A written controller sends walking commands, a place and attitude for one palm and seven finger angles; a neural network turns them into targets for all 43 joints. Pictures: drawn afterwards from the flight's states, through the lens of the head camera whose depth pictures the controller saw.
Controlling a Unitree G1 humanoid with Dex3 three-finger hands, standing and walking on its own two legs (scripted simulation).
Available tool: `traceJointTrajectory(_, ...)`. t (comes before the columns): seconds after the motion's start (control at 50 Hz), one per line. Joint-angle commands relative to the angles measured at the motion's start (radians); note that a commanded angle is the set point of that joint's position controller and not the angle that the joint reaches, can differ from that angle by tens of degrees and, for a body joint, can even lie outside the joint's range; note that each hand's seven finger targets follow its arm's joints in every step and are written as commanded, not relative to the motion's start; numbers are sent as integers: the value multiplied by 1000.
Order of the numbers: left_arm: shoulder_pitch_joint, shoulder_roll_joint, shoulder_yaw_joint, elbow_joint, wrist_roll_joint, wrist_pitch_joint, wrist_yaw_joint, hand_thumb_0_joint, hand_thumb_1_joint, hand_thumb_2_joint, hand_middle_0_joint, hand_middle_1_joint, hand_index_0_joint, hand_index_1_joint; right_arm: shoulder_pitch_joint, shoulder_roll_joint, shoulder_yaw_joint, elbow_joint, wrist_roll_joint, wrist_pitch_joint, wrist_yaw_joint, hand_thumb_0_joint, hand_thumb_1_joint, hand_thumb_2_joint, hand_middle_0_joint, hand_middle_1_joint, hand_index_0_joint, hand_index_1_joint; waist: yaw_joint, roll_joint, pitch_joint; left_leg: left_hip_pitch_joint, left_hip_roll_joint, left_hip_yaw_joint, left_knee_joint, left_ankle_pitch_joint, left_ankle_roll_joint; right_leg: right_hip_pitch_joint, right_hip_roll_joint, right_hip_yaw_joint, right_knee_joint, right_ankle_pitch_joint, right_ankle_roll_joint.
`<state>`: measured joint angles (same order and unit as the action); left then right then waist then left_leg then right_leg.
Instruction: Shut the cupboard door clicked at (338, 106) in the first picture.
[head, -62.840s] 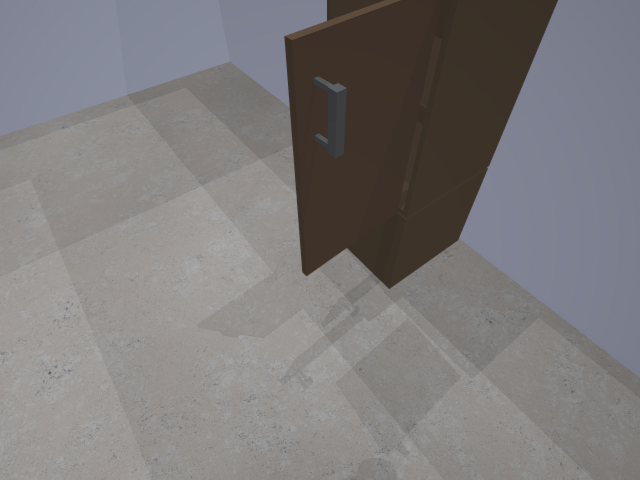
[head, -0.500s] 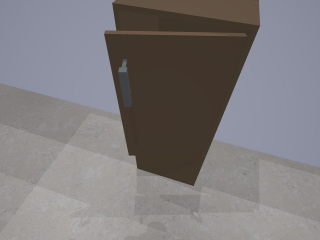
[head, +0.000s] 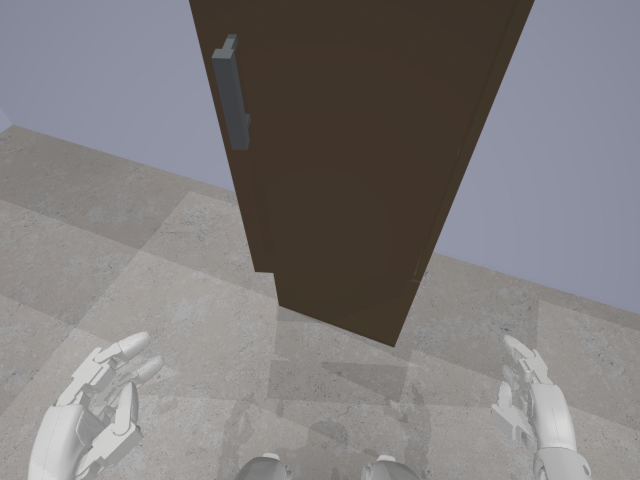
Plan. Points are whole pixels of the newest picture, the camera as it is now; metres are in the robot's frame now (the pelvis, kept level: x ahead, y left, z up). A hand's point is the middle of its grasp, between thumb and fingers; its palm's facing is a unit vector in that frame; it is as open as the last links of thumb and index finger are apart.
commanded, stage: raise the hand and make a fist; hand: left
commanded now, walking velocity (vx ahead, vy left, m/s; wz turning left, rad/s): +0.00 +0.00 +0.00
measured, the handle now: (236, 94) +0.52 +0.16 +0.20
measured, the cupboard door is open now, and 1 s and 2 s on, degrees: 18 18 18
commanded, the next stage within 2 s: bring the fist close to the handle in 1.52 s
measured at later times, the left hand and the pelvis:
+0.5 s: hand (99, 374) +0.19 +0.23 +0.11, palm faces +0.07 -1.00 -0.04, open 3.9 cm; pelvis -0.01 +0.03 +0.03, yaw +0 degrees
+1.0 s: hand (72, 298) +0.24 +0.24 +0.18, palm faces +0.07 -1.00 -0.04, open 3.1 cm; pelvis +0.01 +0.05 +0.05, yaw +0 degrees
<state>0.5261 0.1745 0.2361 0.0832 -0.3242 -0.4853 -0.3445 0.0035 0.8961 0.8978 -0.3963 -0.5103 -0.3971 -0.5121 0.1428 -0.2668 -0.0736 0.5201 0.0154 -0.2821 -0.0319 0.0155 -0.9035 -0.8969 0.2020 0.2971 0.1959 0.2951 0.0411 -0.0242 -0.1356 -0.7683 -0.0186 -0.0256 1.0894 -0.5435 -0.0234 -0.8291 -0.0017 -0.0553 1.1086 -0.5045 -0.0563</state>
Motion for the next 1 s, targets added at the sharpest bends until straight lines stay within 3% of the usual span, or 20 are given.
traceJointTrajectory(0.0, -182, 170, 48, -457, -22, -123, 21, 0, 900, 900, -567, -700, -567, -700, 48, -77, -4, -142, 5, -53, -33, 0, -900, -900, 200, 300, 200, 300, -69, 39, -223, 23, -5, 11, -47, 248, 52, 243, -43, 199, -273, 211, 67)
traceJointTrajectory(0.04, -253, 184, 10, -469, -17, -118, -2, 0, 900, 900, -603, -740, -603, -740, 53, -89, 10, -127, 4, -53, -49, 0, -900, -900, 200, 300, 200, 300, -100, 32, -185, 16, 5, -4, -41, 233, 61, 217, -33, 189, -277, 189, 66)
traceJointTrajectory(0.06, -241, 196, 18, -419, -18, -99, -12, 0, 900, 900, -622, -760, -622, -760, 56, -90, 10, -114, 10, -51, -58, 0, -900, -900, 200, 300, 200, 300, -99, 13, -160, 3, 9, -7, -51, 203, 59, 214, -32, 186, -297, 136, 66)
traceJointTrajectory(0.12, -177, 220, 48, -322, -33, 8, -31, 0, 900, 900, -677, -820, -677, -820, 41, -92, 21, -126, 26, -40, -70, 0, -900, -900, 200, 300, 200, 300, -66, 24, -106, -10, 1, -5, -106, 147, 54, 247, -34, 190, -367, -14, 66)
traceJointTrajectory(0.14, -156, 237, 70, -302, -37, 53, -29, 0, 900, 900, -695, -840, -695, -840, 31, -90, 27, -138, 31, -34, -72, 0, -900, -900, 200, 300, 200, 300, -41, 49, -104, -4, -3, -5, -123, 151, 55, 277, -34, 195, -380, -39, 61)
traceJointTrajectory(0.22, -84, 233, 123, -332, -45, 166, 34, 0, 900, 900, -768, -920, -768, -920, 23, -61, 39, -174, 29, -19, -64, 0, -900, -900, 200, 300, 200, 300, 4, 13, -124, 38, -8, -8, -201, 180, 44, 362, -48, 172, -414, -6, 70)
traceJointTrajectory(0.26, -82, 224, 130, -352, -41, 167, 72, 0, 900, 900, -805, -960, -805, -960, 17, -56, 42, -177, 23, -21, -58, 0, -900, -900, 200, 300, 200, 300, 7, -17, -100, 48, -4, -14, -228, 193, 41, 371, -44, 152, -415, 13, 69)
traceJointTrajectory(0.34, -95, 207, 93, -391, -26, 125, 110, 0, 900, 900, -878, -1040, -878, -1040, 29, -70, 48, -171, 12, -43, -47, 0, -900, -900, 200, 300, 200, 300, -4, 3, -56, 93, -2, -20, -275, 203, 43, 344, -21, 103, -409, 13, 52)
traceJointTrajectory(0.42, -114, 181, 30, -436, -9, 97, 117, 0, 900, 900, -952, -1120, -952, -1120, 58, -89, 49, -162, 12, -72, -43, 0, -900, -900, 200, 300, 200, 300, -24, 40, -59, 162, 0, -25, -320, 192, 47, 316, -7, 48, -396, 31, 43)
traceJointTrajectory(0.5, -123, 188, 31, -483, 4, 114, 135, 0, 900, 900, -1025, -1200, -1025, -1200, 66, -95, 51, -155, 12, -83, -45, 0, -900, -900, 200, 300, 200, 300, -18, 67, -82, 221, 3, -37, -359, 226, 44, 343, 4, 4, -375, 120, 37)
traceJointTrajectory(0.54, -143, 204, 43, -491, 9, 132, 149, 0, 900, 900, -1062, -1240, -1062, -1240, 65, -97, 56, -144, 11, -80, -45, 0, -900, -900, 200, 300, 200, 300, -14, 79, -63, 235, 6, -49, -378, 249, 39, 362, 10, -11, -371, 160, 32)
traceJointTrajectory(0.62, -161, 178, 10, -532, 24, 176, 167, 0, 900, 900, -1135, -1320, -1135, -1320, 62, -95, 64, -149, 15, -75, -43, 0, -900, -900, 200, 300, 200, 300, -16, 111, -57, 290, 14, -59, -410, 292, 26, 373, 15, -32, -371, 219, 30)
traceJointTrajectory(0.8, -259, 186, 14, -561, 32, 316, 162, 0, 900, 900, -1300, -1500, -1300, -1500, 57, -89, 83, -143, 20, -49, -45, 0, -900, -900, 200, 300, 200, 300, -11, 89, -51, 379, 20, -62, -462, 402, 12, 459, 20, -38, -423, 336, 31)
traceJointTrajectory(0.84, -279, 199, 30, -558, 35, 341, 163, 0, 900, 900, -1300, -1500, -1300, -1500, 56, -87, 87, -135, 21, -43, -46, 0, -900, -900, 200, 300, 200, 300, -4, 79, -48, 395, 22, -60, -472, 438, 11, 485, 21, -39, -433, 362, 30)
traceJointTrajectory(0.88, -327, 190, 14, -581, 37, 360, 161, 0, 900, 900, -1300, -1500, -1300, -1500, 46, -81, 92, -134, 23, -41, -47, 0, -900, -900, 200, 300, 200, 300, -7, 113, -46, 419, 21, -59, -484, 453, 7, 493, 19, -38, -447, 376, 30)
traceJointTrajectory(0.94, -353, 204, 34, -558, 33, 395, 157, 0, 900, 900, -1300, -1500, -1300, -1500, 38, -83, 96, -122, 25, -36, -50, 0, -900, -900, 200, 300, 200, 300, -4, 64, -42, 430, 19, -53, -497, 455, 14, 523, 20, -36, -473, 391, 32)
traceJointTrajectory(0.98, -392, 197, 25, -573, 35, 414, 155, 0, 900, 900, -1300, -1500, -1300, -1500, 23, -78, 96, -120, 30, -34, -52, 0, -900, -900, 200, 300, 200, 300, -4, 95, -45, 451, 17, -48, -511, 455, 13, 533, 17, -33, -487, 393, 30)
